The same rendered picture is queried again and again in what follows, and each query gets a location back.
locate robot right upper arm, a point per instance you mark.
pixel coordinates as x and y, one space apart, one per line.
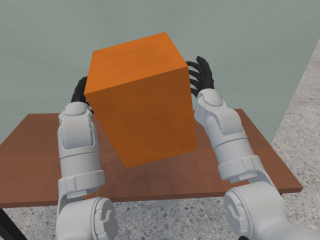
257 212

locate robot right forearm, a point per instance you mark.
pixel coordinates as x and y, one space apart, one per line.
229 141

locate table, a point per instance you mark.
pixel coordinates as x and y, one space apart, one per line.
30 168

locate carton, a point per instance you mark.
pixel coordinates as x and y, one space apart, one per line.
140 93

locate robot left forearm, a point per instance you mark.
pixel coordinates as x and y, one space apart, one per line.
78 147

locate robot left hand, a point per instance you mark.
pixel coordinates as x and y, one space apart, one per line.
78 95

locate robot right hand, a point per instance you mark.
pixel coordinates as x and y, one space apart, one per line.
204 77

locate robot left upper arm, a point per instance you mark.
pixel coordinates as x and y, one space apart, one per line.
90 219

